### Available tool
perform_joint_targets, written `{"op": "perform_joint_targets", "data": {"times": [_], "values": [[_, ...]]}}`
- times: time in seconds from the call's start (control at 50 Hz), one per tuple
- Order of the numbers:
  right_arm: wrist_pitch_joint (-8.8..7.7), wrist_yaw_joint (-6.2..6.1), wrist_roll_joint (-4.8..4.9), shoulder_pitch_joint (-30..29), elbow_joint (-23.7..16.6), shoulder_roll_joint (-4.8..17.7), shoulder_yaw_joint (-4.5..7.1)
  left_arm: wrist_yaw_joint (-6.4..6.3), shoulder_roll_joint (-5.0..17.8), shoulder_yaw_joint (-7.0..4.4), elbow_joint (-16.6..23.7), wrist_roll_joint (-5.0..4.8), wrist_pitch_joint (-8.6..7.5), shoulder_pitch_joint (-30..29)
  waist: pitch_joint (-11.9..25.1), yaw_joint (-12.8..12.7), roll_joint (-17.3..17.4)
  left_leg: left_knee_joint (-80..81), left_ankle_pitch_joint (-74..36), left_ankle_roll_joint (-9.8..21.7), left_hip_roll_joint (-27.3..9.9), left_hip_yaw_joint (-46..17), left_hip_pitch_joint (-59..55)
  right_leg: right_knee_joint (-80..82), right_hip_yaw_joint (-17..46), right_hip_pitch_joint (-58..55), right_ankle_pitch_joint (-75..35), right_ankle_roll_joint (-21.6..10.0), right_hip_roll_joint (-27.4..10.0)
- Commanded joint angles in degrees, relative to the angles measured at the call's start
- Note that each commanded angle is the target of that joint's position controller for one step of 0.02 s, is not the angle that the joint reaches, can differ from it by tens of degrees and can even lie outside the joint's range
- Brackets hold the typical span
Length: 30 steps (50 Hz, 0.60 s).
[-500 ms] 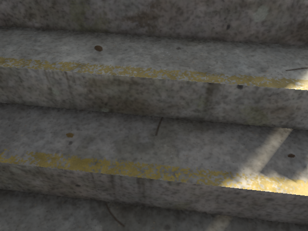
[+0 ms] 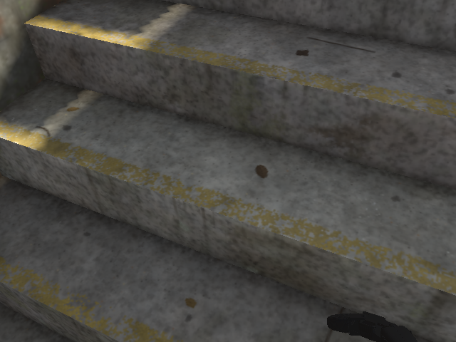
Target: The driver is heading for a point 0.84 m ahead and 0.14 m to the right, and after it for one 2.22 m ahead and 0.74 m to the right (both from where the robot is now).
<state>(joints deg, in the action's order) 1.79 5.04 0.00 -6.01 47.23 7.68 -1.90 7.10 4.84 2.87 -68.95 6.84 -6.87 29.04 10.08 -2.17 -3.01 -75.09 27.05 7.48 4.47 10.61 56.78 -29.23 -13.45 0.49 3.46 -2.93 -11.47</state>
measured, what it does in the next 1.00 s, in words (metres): climbs: right foot 0.18 m higher, then left foot 0.19 m higher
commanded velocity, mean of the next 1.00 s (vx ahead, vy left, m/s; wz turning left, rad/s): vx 0.50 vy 0.00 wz -0.20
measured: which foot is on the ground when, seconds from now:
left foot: down 0.00-0.48, up 0.50-0.94, down 0.96-1.00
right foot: up 0.00-0.40, down 0.42-1.00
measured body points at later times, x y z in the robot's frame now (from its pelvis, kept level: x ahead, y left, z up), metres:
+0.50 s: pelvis +0.26 -0.04 +0.20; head +0.27 -0.06 +0.65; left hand +0.49 +0.15 +0.13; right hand +0.26 -0.26 +0.04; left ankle +0.14 +0.07 -0.52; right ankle +0.34 -0.12 -0.41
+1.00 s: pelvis +0.55 -0.04 +0.36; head +0.54 -0.05 +0.81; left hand +0.48 +0.14 +0.20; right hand +0.81 -0.23 +0.32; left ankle +0.72 +0.02 -0.23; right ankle +0.36 -0.11 -0.38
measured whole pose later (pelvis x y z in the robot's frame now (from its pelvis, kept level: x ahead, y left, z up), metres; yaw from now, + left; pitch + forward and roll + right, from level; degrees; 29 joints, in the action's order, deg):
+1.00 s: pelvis +0.55 -0.04 +0.36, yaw -14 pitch +8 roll +5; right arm 1.3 3.5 -2.4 -10.2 41.9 3.5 -4.8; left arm 7.5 4.2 0.8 -66.8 2.7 -7.3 31.1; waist 10.4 -4.2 -4.3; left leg -76.1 24.4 4.0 -0.4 9.5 61.4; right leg -23.4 13.7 4.2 11.5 -7.1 -0.1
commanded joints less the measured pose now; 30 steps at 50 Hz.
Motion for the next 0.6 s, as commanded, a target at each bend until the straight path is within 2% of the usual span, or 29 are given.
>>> {"op": "perform_joint_targets", "data": {"times": [0.02,0.04,0.06,0.08,0.1,0.12,0.14,0.16,0.18,0.2,0.24,0.26,0.28,0.3,0.32,0.34,0.36,0.38,0.4,0.42,0.44,0.46,0.48,0.5,0.52,0.54,0.56,0.58,0.6], "values": [[-0.37,-2.59,-3.91,39.63,11.85,14.56,6.31,2.49,10.05,-3.5,3.74,-3.89,1.83,-3.47,4.71,15.43,4.67,51.52,3.7,10.64,-12.22,-55.79,-53.3,-68.39,22.07,47.25,-10.5,-5.1,11.48],[-2.07,-3.15,-3.37,37.5,13.0,13.4,5.9,2.04,7.13,-3.52,5.5,-3.54,1.3,-6.07,0.54,12.41,7.68,52.23,6.96,10.89,-13.12,-58.46,-45.05,-83.75,28.64,53.67,-13.13,-4.99,12.55],[-3.33,-2.83,-2.83,34.0,14.95,9.74,5.03,1.18,5.05,-3.35,6.86,-2.97,1.05,-10.11,-2.69,9.24,5.75,51.25,5.08,12.09,-12.39,-56.34,-40.56,-92.79,28.64,58.69,-11.92,-5.66,13.96],[-4.13,-2.15,-1.99,29.48,16.0,5.72,3.92,0.05,3.06,-2.42,9.41,-2.63,0.95,-14.49,-4.55,5.26,3.53,48.5,2.18,11.67,-10.72,-49.68,-37.71,-95.85,29.03,64.07,-10.26,-8.07,14.55],[-3.92,-1.23,-3.11,24.11,16.89,2.19,2.5,-0.8,1.18,-1.52,10.84,-3.35,1.03,-15.83,-4.67,1.02,0.78,48.63,-3.12,8.97,-9.92,-43.4,-33.71,-98.28,28.91,66.5,-10.69,-10.6,13.67],[-4.46,-0.21,-3.8,19.37,16.44,-0.75,1.2,-1.63,2.35,-1.55,12.55,-3.8,1.79,-16.02,-5.39,-2.46,-2.4,49.85,-11.2,7.74,-10.25,-36.97,-29.6,-95.81,26.45,66.92,-9.15,-11.7,11.77],[-5.23,0.31,-3.28,14.48,15.02,-0.28,1.17,-1.91,3.51,-1.67,12.13,-3.94,3.01,-14.67,-6.96,-5.19,-1.03,51.76,-15.64,6.27,-10.76,-29.96,-24.87,-94.62,23.14,66.02,-4.75,-11.42,9.39],[-5.27,0.2,-3.32,15.12,15.17,0.25,1.07,-1.78,2.94,-1.23,12.16,-4.23,3.5,-14.98,-7.75,-4.95,4.81,54.38,-15.56,6.64,-10.31,-27.59,-23.89,-105.7,21.02,69.65,2.96,-11.64,10.3],[-5.36,-0.45,-4.1,18.53,16.55,-0.52,0.67,-1.6,2.51,-0.7,12.64,-4.75,3.55,-16.46,-8.12,-4.49,6.71,55.16,-12.17,6.62,-10.29,-26.19,-25.37,-113.13,20.28,75.2,6.68,-12.59,10.94],[-5.45,-1.2,-5.2,21.84,17.87,-1.7,-0.16,-1.54,2.41,-0.26,13.66,-4.87,3.28,-18.7,-7.78,-3.9,6.03,55.42,-9.83,5.75,-10.67,-26.29,-26.68,-118.31,20.29,79.43,7.67,-13.7,11.47],[-6.23,-1.28,-8.2,25.81,17.89,1.03,-0.63,-2.09,2.48,0.07,18.74,-5.37,3.2,-26.24,-6.94,-3.36,1.91,55.48,-7.81,2.2,-8.69,-20.79,-23.34,-107.33,17.4,75.98,-0.5,-14.36,9.56],[-8.82,-3.62,0.4,29.13,21.54,2.54,0.87,-7.69,-4.26,1.5,26.21,-6.58,3.67,-34.77,-15.37,-0.69,0.95,62.12,-5.05,1.78,-11.33,-20.18,-22.04,-98.86,12.26,75.59,7.18,-5.11,11.82],[-10.11,-4.99,1.48,31.52,22.18,2.54,0.1,-9.69,-1.94,1.66,28.55,-6.3,4.22,-38.51,-18.35,0.75,-1.06,64.94,-4.34,2.47,-11.01,-21.67,-20.31,-91.36,9.24,73.96,8.95,-1.94,9.58],[-8.75,-2.4,-7.87,37.65,20.32,3.9,-1.06,-6.38,6.78,0.07,27.6,-7.38,5.41,-37.86,-1.85,2.34,9.5,60.37,-11.28,2.53,-11.03,-20.29,-32.37,-83.12,15.27,72.12,-2.4,-5.44,5.95],[-7.98,-0.74,-6.88,32.14,16.79,6.59,-0.09,-5.0,8.72,-1.07,27.99,-5.93,6.59,-39.58,-3.29,1.06,10.55,66.61,-20.68,3.31,-10.67,-13.67,-29.23,-73.75,8.45,63.81,2.1,-6.42,6.91],[-7.81,0.33,-5.79,29.1,13.77,6.1,-0.63,-4.12,8.77,-1.11,28.59,-4.63,7.73,-42.2,-5.45,0.59,10.33,71.14,-30.35,5.66,-12.92,-14.12,-21.35,-65.76,7.12,52.0,7.71,-6.35,8.17],[-8.13,0.55,-3.17,29.66,13.45,11.28,0.26,-2.2,5.99,-0.73,27.53,-4.51,8.69,-36.4,-3.67,-2.69,14.34,68.48,-63.59,10.02,-16.16,-13.7,-22.24,-65.97,1.93,42.89,10.13,-3.53,12.42],[-9.2,0.05,-1.93,31.23,13.37,15.33,1.24,-1.8,6.04,-0.97,27.85,-4.41,9.18,-34.78,-1.49,-3.44,12.08,64.3,-85.06,10.41,-18.35,-12.97,-34.01,-58.37,0.78,43.64,11.36,-2.24,13.79],[-9.58,0.18,-0.62,32.76,13.81,16.41,2.29,-1.83,5.67,-1.05,28.67,-3.73,9.4,-33.83,-2.41,-3.95,12.41,61.33,-93.29,10.57,-20.88,-13.12,-47.71,-46.97,1.36,46.94,15.8,-1.88,14.69],[-8.96,1.11,0.32,34.72,15.06,18.6,3.78,-1.65,7.46,-1.51,30.18,-4.03,9.15,-34.71,-1.86,-3.46,15.65,57.09,-108.11,12.86,-22.42,-12.8,-60.0,-37.21,-1.42,50.73,23.78,-2.61,17.91],[-8.63,2.06,-2.93,37.67,16.31,15.79,3.81,-2.18,9.6,-2.61,27.82,-4.71,8.62,-29.26,2.93,-1.22,14.01,46.08,-116.82,11.21,-19.71,-8.29,-65.1,-35.53,2.46,46.34,19.3,-5.71,18.95],[-8.27,2.36,-6.59,42.31,16.3,10.09,3.26,-2.91,11.74,-3.27,23.57,-4.96,8.12,-19.34,11.51,0.27,6.7,35.91,-107.72,8.11,-16.31,-9.96,-52.07,-34.05,16.86,27.13,1.83,-10.85,17.26],[-7.42,3.48,-6.87,40.41,15.4,9.62,3.24,-3.95,13.04,-3.95,19.26,-5.27,7.82,-8.84,11.98,-4.44,0.15,26.1,-86.49,7.42,-11.66,-13.9,-33.91,-18.13,34.17,13.25,21.52,-14.27,13.21],[-5.46,3.92,-4.98,28.43,13.72,8.45,4.38,-4.3,15.44,-4.83,17.76,-1.77,7.73,-1.44,2.52,-10.45,-12.19,-0.78,-33.49,3.63,-0.52,-17.99,-11.51,1.14,56.85,10.92,35.49,-18.36,7.36],[-6.05,2.71,-2.95,26.93,12.66,7.36,3.83,-5.09,14.45,-4.88,15.28,-2.2,5.78,1.93,0.61,-9.65,-12.32,-20.3,-33.06,3.17,0.64,-29.41,-0.07,3.66,65.16,9.56,43.58,-15.56,5.14],[-6.48,1.05,-1.97,22.75,11.09,6.52,3.3,-5.07,11.86,-5.0,12.55,-2.16,4.83,-1.15,-4.7,-6.49,-7.16,-28.71,-34.84,3.75,1.18,-31.1,8.67,1.03,60.54,11.57,37.82,-12.93,5.31],[-7.05,-0.26,-1.22,19.06,9.66,6.72,2.97,-4.73,8.91,-4.73,10.53,-2.0,4.44,-5.16,-5.4,-3.57,2.68,-31.49,-34.03,4.34,1.33,-30.22,12.72,-0.78,54.8,12.44,26.81,-11.28,5.28],[-7.13,-1.49,-1.59,16.99,7.83,5.41,2.4,-4.57,6.52,-4.05,9.39,-2.56,4.13,-7.25,-5.58,-0.03,6.28,-32.91,-33.09,4.93,0.97,-29.99,14.66,-0.81,50.46,14.27,18.15,-8.4,5.56],[-6.79,-2.12,-3.08,16.57,7.09,4.41,1.56,-4.5,3.78,-3.06,9.01,-3.68,3.75,-12.79,-3.98,3.58,6.07,-34.62,-30.2,5.25,-1.38,-27.69,15.38,-1.67,44.32,17.69,14.33,-7.63,6.93]]}}
Velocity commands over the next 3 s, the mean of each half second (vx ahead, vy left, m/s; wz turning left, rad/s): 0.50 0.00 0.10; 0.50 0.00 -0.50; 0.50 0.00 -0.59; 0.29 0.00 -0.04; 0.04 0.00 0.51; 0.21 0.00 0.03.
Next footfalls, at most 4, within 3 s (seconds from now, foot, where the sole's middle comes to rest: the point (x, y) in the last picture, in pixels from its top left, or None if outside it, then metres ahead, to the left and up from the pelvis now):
0.42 right None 0.38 -0.12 -0.45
0.96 left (246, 178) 0.76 0.02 -0.26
1.56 right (401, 77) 0.90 -0.33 -0.08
2.18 left None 1.24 -0.20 0.11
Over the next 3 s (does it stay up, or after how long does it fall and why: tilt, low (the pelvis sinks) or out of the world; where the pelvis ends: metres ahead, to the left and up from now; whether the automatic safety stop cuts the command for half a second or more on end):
stays up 1.20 -0.32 0.87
